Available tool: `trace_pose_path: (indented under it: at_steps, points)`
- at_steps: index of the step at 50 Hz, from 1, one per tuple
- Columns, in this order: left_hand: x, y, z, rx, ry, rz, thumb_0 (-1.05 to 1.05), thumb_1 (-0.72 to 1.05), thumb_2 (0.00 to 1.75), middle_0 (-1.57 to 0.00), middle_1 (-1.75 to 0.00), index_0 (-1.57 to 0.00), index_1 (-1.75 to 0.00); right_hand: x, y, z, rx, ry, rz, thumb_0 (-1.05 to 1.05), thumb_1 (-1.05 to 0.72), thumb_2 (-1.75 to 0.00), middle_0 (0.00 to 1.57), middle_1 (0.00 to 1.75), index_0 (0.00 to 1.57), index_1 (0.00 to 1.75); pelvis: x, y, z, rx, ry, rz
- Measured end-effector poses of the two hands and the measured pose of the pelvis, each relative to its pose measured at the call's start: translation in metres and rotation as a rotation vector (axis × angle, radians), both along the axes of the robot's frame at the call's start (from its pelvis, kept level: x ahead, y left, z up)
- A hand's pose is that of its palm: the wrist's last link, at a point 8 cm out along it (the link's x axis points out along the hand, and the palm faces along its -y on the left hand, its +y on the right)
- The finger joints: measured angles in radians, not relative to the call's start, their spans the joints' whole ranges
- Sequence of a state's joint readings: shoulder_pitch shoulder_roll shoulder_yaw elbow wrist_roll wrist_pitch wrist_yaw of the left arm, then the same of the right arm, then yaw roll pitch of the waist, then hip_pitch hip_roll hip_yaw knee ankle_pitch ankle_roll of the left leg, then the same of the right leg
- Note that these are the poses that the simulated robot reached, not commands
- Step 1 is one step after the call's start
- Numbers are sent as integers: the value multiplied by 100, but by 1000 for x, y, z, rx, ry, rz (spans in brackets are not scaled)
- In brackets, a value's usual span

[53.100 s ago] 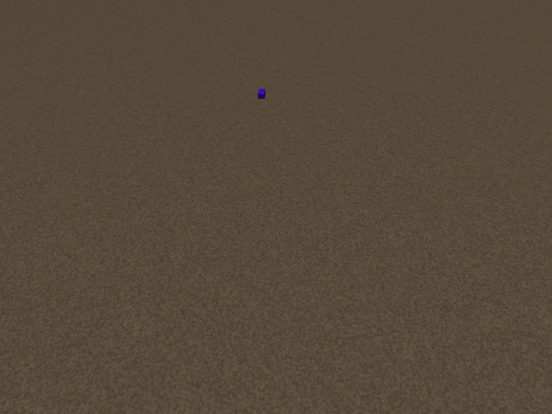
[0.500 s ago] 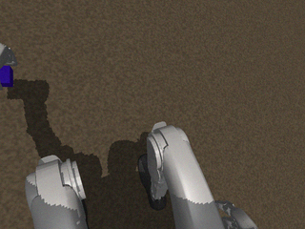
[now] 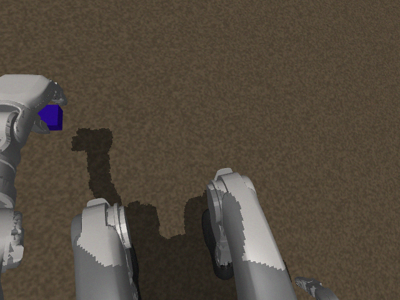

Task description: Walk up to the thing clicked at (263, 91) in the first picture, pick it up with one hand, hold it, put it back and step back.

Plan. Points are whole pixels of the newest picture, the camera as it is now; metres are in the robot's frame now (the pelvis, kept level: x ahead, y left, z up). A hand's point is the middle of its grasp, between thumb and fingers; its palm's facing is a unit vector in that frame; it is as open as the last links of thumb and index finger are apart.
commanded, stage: lift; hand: left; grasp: from above
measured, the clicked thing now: (41, 117) +0.51 +0.25 -0.17
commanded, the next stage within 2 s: hold in 1.28 s
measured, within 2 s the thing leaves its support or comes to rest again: neither
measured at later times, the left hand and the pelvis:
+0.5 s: hand out of the picture +0.42 +0.24 +0.07, palm faces -0.44 -0.03 -0.90, open 7.3 cm; pelvis +0.01 -0.01 +0.15, yaw +4 degrees
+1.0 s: hand out of the picture +0.37 +0.22 +0.23, palm faces -0.46 -0.04 -0.89, open 7.4 cm; pelvis +0.04 -0.02 +0.30, yaw +4 degrees
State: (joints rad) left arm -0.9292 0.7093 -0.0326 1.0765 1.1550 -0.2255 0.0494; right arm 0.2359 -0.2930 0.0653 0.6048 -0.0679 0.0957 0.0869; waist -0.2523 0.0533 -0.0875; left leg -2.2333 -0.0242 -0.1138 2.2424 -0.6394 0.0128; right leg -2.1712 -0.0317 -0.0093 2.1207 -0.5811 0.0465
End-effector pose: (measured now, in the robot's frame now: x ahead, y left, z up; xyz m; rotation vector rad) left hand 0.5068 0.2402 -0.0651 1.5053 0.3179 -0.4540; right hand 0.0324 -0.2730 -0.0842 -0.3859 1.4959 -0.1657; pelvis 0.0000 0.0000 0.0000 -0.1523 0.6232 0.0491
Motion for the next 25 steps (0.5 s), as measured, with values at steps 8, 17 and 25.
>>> trace_pose_path:
  at_steps: [8,17,25]
  points:
    - [-23,7,54,-7,-18,3,-1,40,11,-100,-12,-100,-10,37,-4,26,3,-100,13,0,-92,-90,21,30,20,30,1,-1,36,24,-6,7]
    - [-55,7,125,-12,-26,11,-1,40,10,-100,-12,-100,-10,78,0,72,26,-225,14,0,-91,-90,21,30,20,30,6,-3,90,50,-46,14]
    - [-86,0,196,-9,-33,26,-1,41,9,-99,-12,-100,-10,98,6,122,64,-312,-15,0,-90,-90,21,30,20,30,11,-8,147,80,-116,15]
